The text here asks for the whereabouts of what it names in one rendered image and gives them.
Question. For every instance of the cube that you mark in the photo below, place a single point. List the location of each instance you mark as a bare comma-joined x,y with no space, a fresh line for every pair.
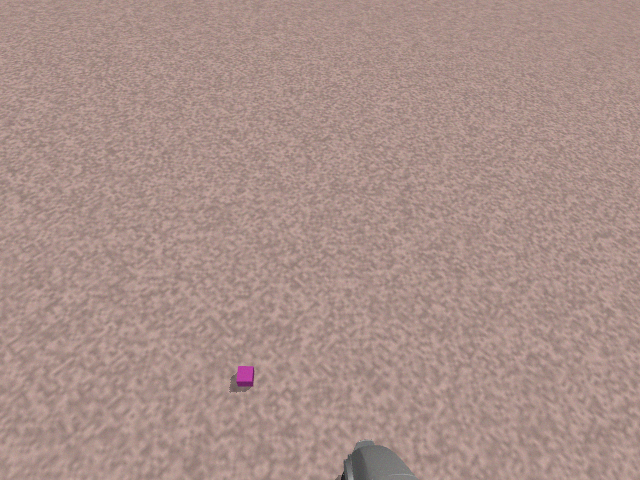
245,376

